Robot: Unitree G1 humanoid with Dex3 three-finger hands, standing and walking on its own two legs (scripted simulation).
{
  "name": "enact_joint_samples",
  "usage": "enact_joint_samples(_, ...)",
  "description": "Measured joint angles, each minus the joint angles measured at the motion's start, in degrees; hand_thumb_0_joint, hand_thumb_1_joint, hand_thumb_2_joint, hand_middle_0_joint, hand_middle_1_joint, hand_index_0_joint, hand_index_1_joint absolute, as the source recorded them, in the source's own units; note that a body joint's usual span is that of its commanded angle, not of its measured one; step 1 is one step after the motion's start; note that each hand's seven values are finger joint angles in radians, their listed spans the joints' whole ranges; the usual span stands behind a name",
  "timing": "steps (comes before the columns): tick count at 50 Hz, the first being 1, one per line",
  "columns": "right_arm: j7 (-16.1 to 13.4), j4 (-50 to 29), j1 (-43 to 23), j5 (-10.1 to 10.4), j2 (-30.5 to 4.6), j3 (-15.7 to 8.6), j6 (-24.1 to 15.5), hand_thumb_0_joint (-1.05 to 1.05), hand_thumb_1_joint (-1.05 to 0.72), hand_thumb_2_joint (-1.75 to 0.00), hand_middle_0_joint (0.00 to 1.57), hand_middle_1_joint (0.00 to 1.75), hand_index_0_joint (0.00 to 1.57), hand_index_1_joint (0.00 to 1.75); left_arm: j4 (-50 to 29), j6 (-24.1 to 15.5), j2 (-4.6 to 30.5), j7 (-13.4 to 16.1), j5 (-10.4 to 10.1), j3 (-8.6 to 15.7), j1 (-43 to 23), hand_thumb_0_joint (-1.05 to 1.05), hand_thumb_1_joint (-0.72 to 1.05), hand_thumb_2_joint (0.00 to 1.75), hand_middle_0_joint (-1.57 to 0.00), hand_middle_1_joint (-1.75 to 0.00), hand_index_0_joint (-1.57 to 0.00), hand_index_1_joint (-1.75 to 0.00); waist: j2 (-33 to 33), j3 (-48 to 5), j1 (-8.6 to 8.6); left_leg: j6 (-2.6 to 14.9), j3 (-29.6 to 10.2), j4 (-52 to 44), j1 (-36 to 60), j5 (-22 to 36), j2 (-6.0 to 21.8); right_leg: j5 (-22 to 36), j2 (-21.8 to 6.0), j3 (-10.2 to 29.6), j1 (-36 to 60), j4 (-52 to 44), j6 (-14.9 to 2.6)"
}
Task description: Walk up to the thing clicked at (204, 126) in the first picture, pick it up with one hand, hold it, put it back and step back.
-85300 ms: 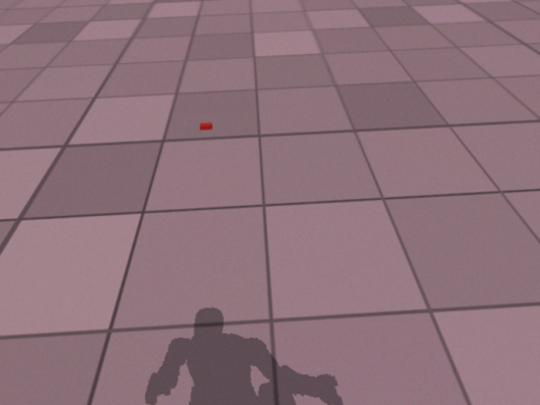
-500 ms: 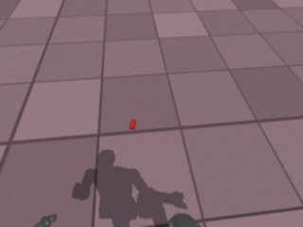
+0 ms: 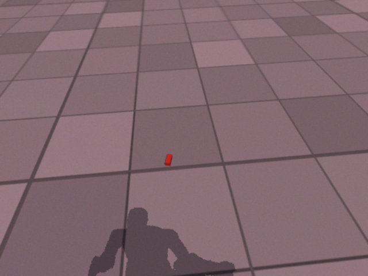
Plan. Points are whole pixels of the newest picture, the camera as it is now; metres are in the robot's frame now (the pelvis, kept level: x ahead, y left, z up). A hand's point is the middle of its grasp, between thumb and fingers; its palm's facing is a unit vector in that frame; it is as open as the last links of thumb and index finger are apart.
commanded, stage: step back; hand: left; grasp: from above
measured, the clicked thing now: (168, 159) +1.01 +0.18 -0.75
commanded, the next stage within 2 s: stand in 0.68 s
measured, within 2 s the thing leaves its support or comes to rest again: neither
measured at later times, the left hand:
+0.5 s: hand out of the picture +0.12 +0.24 -0.14, palm faces +0.05 -0.93 -0.36, open 7.4 cm
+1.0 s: hand out of the picture +0.14 +0.25 -0.14, palm faces +0.01 -0.94 -0.33, open 7.4 cm
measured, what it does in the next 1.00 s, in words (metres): steps on the spot: right foot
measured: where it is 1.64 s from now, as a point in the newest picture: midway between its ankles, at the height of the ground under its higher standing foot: outside the picture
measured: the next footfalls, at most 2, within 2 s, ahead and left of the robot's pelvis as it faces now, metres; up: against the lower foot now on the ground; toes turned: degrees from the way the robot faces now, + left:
right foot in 0.24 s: +0.08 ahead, -0.13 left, +0.00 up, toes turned -1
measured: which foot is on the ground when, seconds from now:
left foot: down 0.00-1.00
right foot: down 0.00-0.00, up 0.02-0.22, down 0.24-1.00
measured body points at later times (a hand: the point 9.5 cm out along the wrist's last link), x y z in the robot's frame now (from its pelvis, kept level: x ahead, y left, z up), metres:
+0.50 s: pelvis +0.04 -0.02 +0.00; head +0.05 -0.02 +0.45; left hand +0.12 +0.29 -0.11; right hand +0.11 -0.33 -0.13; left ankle +0.06 +0.11 -0.73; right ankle +0.04 -0.13 -0.73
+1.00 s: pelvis +0.06 +0.00 +0.02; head +0.07 +0.00 +0.47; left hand +0.14 +0.30 -0.11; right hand +0.18 -0.29 -0.10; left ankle +0.06 +0.11 -0.73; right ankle +0.04 -0.13 -0.73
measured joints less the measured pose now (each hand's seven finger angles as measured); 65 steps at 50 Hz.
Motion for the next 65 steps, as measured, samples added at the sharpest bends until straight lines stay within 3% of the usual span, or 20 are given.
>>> enact_joint_samples(4, 0.16, -1.15, 0.41, -0.24, 1.68, 0.46, -1.66, 0.01, -0.9, -0.9, 0.2, 0.3, 0.2, 0.3, 1.36, 0.66, 1.16, 0.04, -0.62, 0.1, -0.72, 0.01, 0.91, 0.9, -0.2, -0.3, -0.2, -0.3, -0.48, -0.4, -1.44, 1.2, -0.1, -1.31, 0.31, 0.16, 0.73, -5.68, 2.14, 0.23, -4.12, 9.77, -1.24)
enact_joint_samples(8, 0.01, -1.8, 0.62, -0.3, 2.07, 0.71, -2.24, 0.01, -0.9, -0.9, 0.2, 0.3, 0.2, 0.3, 1.14, -0.07, 1.63, -0.24, -0.77, 0.39, -1.88, 0.01, 0.91, 0.9, -0.2, -0.3, -0.2, -0.3, -0.21, -0.26, -2.34, 0.35, -0.57, -3.07, 1.3, 0.9, 1.74, -5.56, 2.09, -1.34, -5.26, 7.65, -1.18)
enact_joint_samples(11, -0.17, -1.98, 0.42, 0.01, 1.37, 0.76, -1.57, 0.01, -0.9, -0.9, 0.2, 0.3, 0.2, 0.3, 0.91, -0.73, 1.29, -0.2, -0.72, 0.5, -2.85, 0.01, 0.91, 0.9, -0.2, -0.3, -0.2, -0.3, 0.83, -0.25, -2.78, -0.52, -1.08, -1.61, 1.08, -0.23, 2.6, -1.37, 2.49, -2.43, -3.22, -0.52, -1.27)
enact_joint_samples(13, -0.56, -1.78, 0.0, 0.64, 0.69, 0.97, -0.7, 0.01, -0.9, -0.9, 0.2, 0.3, 0.2, 0.3, 0.9, -1.49, 0.7, 0.2, -0.44, 0.58, -3.63, 0.01, 0.91, 0.9, -0.2, -0.3, -0.2, -0.3, 2.1, -0.03, -2.64, -1.27, -1.75, 1.91, 0.13, -2.36, 3.54, 7.46, 3.4, -3.34, -1.3, -5.37, -1.19)
enact_joint_samples(16, -1.39, -0.79, -0.8, 1.04, 0.43, 1.12, 0.33, 0.01, -0.9, -0.9, 0.2, 0.3, 0.2, 0.3, 0.83, -1.99, -0.64, 0.34, 0.01, 0.14, -4.39, 0.01, 0.91, 0.9, -0.2, -0.3, -0.2, -0.3, 3.01, -0.55, -1.94, -0.71, -3.82, 9.73, -2.62, -10.3, 2.17, 6.47, 3.59, -4.07, -1.18, -4.02, -1.6)
enact_joint_samples(18, -1.47, -0.46, -1.13, 1.13, 0.1, 1.2, 0.17, 0.01, -0.9, -0.9, 0.2, 0.3, 0.2, 0.3, 0.85, -2.06, -1.66, 0.33, -0.17, -0.27, -4.84, 0.01, 0.91, 0.9, -0.2, -0.3, -0.2, -0.3, 3.21, -0.64, -1.58, -0.54, -3.43, 12.87, -3.83, -11.66, 1.65, 5.88, 3.02, -4.31, -0.38, -4.37, -1.59)
enact_joint_samples(23, -1.13, 0.59, -2.41, 0.89, -0.23, 1.37, -0.58, 0.01, -0.9, -0.9, 0.2, 0.3, 0.2, 0.3, 0.96, -2.13, -2.8, 0.13, -0.34, -1.15, -5.77, 0.01, 0.9, 0.9, -0.2, -0.3, -0.2, -0.3, 3.12, -0.48, -1.04, -0.37, -0.89, 6.12, -2.69, -8.63, 3.06, 4.96, 1.96, -4.98, 0.47, -4.54, -0.92)
enact_joint_samples(26, -1.28, 1.38, -3.84, 0.48, 0.62, 1.21, -1.18, 0.01, -0.91, -0.9, 0.2, 0.3, 0.2, 0.3, 1.42, -1.37, -2.28, 0.2, -0.86, -1.4, -6.32, 0.01, 0.9, 0.9, -0.2, -0.3, -0.2, -0.3, 1.44, 0.44, -1.03, -0.75, 0.69, -0.69, 0.02, 1.39, 2.57, 3.35, 0.72, -4.52, 0.24, -2.34, -0.13)
enact_joint_samples(33, -1.0, 3.21, -7.37, 0.85, 2.78, 2.54, -1.06, 0.01, -0.9, -0.9, 0.2, 0.3, 0.2, 0.3, 4.58, -0.92, -1.7, 0.49, -1.71, -1.83, -6.89, 0.01, 0.91, 0.9, -0.2, -0.3, -0.2, -0.3, 0.75, -0.28, -0.8, -0.77, 0.96, -2.29, 1.5, 0.09, 3.65, 5.44, 1.9, -4.35, 3.35, -8.16, 0.34)
enact_joint_samples(45, -0.91, 5.12, -12.85, 1.71, 3.0, 3.38, -1.41, 0.01, -0.9, -0.9, 0.2, 0.3, 0.2, 0.3, 8.77, -1.16, -2.25, 0.57, -1.78, -3.62, -8.88, 0.01, 0.91, 0.9, -0.2, -0.3, -0.2, -0.3, 1.01, -0.17, -0.84, -0.41, 1.89, -11.59, 6.61, 4.28, 3.2, 9.86, 1.59, -3.6, 8.07, -17.31, 1.02)
enact_joint_samples(65, -0.58, 8.46, -10.11, 1.57, 2.35, 3.45, -0.81, 0.01, -0.9, -0.9, 0.2, 0.3, 0.2, 0.3, 10.21, -1.42, -2.1, 0.61, -1.57, -3.9, -8.26, 0.01, 0.91, 0.9, -0.2, -0.3, -0.2, -0.3, 1.17, -0.86, -1.93, -0.67, 2.09, -15.61, 7.73, 6.55, 3.27, 11.7, 1.72, -3.43, 8.66, -20.39, 0.87)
